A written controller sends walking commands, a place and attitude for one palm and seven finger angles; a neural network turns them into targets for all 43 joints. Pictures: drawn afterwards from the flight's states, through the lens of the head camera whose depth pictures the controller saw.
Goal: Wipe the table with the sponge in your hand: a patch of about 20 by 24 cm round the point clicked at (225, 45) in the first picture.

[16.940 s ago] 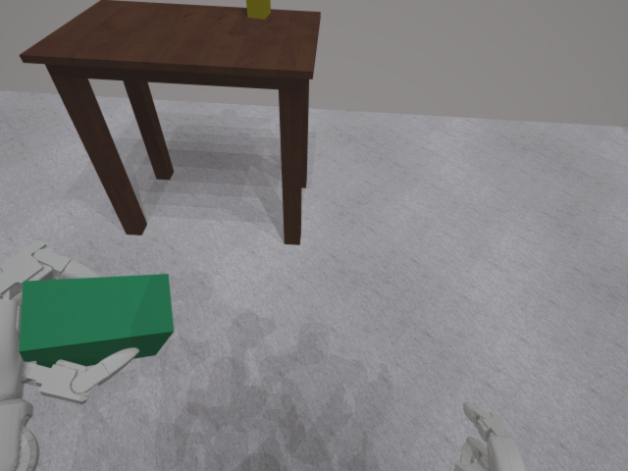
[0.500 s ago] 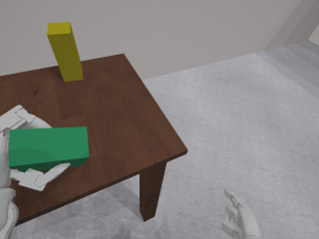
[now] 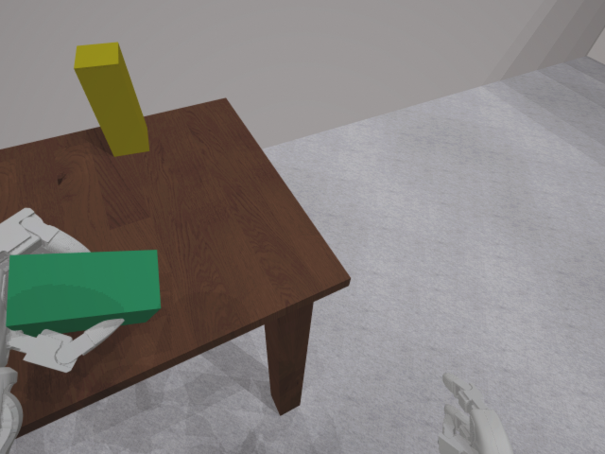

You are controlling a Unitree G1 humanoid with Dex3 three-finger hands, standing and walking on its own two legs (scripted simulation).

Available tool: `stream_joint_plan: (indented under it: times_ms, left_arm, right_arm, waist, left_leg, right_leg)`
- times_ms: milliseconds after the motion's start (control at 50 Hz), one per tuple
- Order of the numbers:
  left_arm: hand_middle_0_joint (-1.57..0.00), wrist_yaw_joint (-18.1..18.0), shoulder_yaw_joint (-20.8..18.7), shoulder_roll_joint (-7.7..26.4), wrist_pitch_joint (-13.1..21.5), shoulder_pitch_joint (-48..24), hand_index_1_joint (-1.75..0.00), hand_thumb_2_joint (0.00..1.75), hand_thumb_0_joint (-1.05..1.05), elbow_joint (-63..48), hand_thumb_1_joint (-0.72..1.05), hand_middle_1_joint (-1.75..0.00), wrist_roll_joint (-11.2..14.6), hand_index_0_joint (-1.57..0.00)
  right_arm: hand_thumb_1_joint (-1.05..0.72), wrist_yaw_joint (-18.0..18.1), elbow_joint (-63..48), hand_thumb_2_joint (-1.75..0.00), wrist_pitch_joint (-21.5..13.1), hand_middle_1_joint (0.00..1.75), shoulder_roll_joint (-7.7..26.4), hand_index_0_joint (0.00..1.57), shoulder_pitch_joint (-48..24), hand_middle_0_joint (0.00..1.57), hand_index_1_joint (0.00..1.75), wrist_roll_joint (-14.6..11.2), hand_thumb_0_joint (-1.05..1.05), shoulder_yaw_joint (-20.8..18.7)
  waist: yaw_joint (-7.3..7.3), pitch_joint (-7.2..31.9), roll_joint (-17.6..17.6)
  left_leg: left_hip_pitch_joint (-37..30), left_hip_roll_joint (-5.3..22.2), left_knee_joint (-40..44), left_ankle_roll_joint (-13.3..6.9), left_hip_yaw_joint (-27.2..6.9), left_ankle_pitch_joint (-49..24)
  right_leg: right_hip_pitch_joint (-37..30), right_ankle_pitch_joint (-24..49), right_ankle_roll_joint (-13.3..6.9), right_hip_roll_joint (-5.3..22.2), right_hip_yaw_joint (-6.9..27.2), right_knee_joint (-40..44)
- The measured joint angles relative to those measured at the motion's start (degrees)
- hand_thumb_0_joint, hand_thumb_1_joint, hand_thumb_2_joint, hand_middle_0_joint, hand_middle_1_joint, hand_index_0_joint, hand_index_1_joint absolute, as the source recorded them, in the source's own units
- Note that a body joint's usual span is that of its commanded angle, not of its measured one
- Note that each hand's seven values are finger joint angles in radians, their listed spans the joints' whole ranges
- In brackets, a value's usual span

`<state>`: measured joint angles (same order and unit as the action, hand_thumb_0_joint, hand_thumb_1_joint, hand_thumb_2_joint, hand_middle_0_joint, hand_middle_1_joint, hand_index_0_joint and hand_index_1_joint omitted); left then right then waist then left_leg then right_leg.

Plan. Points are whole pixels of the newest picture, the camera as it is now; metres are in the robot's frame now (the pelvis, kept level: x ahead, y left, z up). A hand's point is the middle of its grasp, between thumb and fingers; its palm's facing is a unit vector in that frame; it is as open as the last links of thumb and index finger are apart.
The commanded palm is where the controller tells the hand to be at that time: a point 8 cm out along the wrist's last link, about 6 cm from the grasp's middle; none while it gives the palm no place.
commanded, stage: come to a stop and stand still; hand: left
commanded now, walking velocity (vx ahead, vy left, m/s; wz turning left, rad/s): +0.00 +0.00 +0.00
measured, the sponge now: (110, 292) +0.24 +0.22 +0.15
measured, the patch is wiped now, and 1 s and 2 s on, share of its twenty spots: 0.00 0.00 0.00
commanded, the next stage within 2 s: look again from close up in 0.54 s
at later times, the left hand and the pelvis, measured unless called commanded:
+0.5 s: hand (59, 279) +0.24 +0.26 +0.16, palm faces +0.38 -0.85 -0.37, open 9.6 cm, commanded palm +0.18 +0.29 +0.18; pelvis +0.02 +0.01 +0.00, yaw +1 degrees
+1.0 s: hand (36, 295) +0.22 +0.27 +0.16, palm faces +0.40 -0.84 -0.37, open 9.6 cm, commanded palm +0.16 +0.30 +0.18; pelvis +0.01 +0.02 +0.00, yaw +1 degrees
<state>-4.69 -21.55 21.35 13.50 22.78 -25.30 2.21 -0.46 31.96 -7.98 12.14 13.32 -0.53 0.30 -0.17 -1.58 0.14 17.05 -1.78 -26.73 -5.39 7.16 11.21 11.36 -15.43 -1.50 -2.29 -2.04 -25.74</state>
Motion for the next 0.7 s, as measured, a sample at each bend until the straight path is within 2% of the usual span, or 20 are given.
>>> stream_joint_plan:
  times_ms: [80, 160, 240, 340, 440, 540, 700]
  left_arm:
    - [-0.80, 0.65, 2.29, 0.50, 0.15, 4.37, -1.36, 1.04, -0.01, -0.75, -0.46, -1.35, -0.18, -0.79]
    - [-0.80, -0.25, 0.41, 1.49, -0.64, 1.81, -1.36, 1.04, -0.01, 0.64, -0.46, -1.35, -0.20, -0.79]
    - [-0.80, -1.47, -0.77, 0.52, -1.33, -0.65, -1.36, 1.04, -0.01, -0.19, -0.46, -1.35, -0.22, -0.79]
    - [-0.80, -1.56, 0.87, -0.71, -1.69, -0.21, -1.36, 1.04, -0.01, -2.19, -0.46, -1.35, -0.47, -0.79]
    - [-0.80, -0.98, 1.49, 0.18, -2.54, 0.99, -1.36, 1.04, -0.01, -2.24, -0.46, -1.35, -0.27, -0.79]
    - [-0.80, -1.04, 0.85, 0.80, -3.38, 1.20, -1.36, 1.04, -0.01, -2.40, -0.45, -1.35, 0.08, -0.79]
    - [-0.79, -1.66, 1.64, -0.61, -3.95, 0.68, -1.36, 1.04, -0.01, -2.12, -0.45, -1.35, -0.07, -0.79]
  right_arm:
    - [-0.91, 1.54, 0.46, -0.89, 0.62, 0.30, -0.45, 0.20, 1.46, 0.20, 0.30, 0.18, 0.01, 0.13]
    - [-0.91, 2.45, 1.48, -0.89, 0.83, 0.30, -0.60, 0.20, 1.57, 0.20, 0.30, 0.31, 0.01, 0.57]
    - [-0.91, 2.20, 1.87, -0.89, 0.67, 0.30, -0.52, 0.20, 0.40, 0.20, 0.30, 0.33, 0.01, 0.86]
    - [-0.91, 1.80, 0.84, -0.89, 1.17, 0.30, -0.73, 0.20, -1.71, 0.20, 0.30, 0.39, 0.01, 0.98]
    - [-0.91, 2.06, -0.74, -0.89, 2.16, 0.30, -1.30, 0.20, -3.02, 0.20, 0.30, 0.36, 0.01, 1.25]
    - [-0.91, 2.31, -1.30, -0.89, 2.58, 0.30, -1.40, 0.20, -2.84, 0.20, 0.30, 0.39, 0.01, 1.56]
    - [-0.91, 2.61, -0.07, -0.89, 2.77, 0.30, -1.11, 0.20, -1.40, 0.20, 0.30, 0.39, 0.01, 1.65]
  waist:
    - [0.21, 0.84, 0.52]
    - [-0.62, 0.24, 1.65]
    - [-0.98, 0.13, 2.10]
    - [-0.59, 0.93, 1.98]
    - [-0.25, 1.21, 1.88]
    - [-0.77, 0.78, 1.77]
    - [-1.69, 0.23, 1.17]
  left_leg:
    - [-0.37, 0.17, -0.26, 0.19, -0.47, 0.82]
    - [-1.13, -0.12, -0.10, 0.04, -0.99, 1.15]
    - [-1.77, -0.26, -0.24, 0.04, -1.12, 1.69]
    - [-2.23, -0.26, -0.63, -0.12, -0.78, 2.46]
    - [-2.59, -0.43, -0.45, -0.32, -0.60, 2.51]
    - [-2.88, -0.70, 0.08, -0.54, -0.68, 1.96]
    - [-3.31, -1.02, 1.36, -0.84, -0.76, 0.70]
  right_leg:
    - [-1.22, -0.09, -0.11, -0.28, -0.33, 1.38]
    - [-2.21, -0.57, -0.15, -0.10, -0.80, 1.68]
    - [-3.11, -0.93, 0.03, 0.01, -0.88, 1.99]
    - [-3.71, -1.22, 0.30, 0.04, -0.49, 2.15]
    - [-3.99, -1.24, 0.51, 0.22, -0.30, 2.21]
    - [-4.20, -0.91, 0.73, 0.46, -0.42, 2.45]
    - [-4.57, 0.29, 1.08, 0.72, -0.55, 3.49]
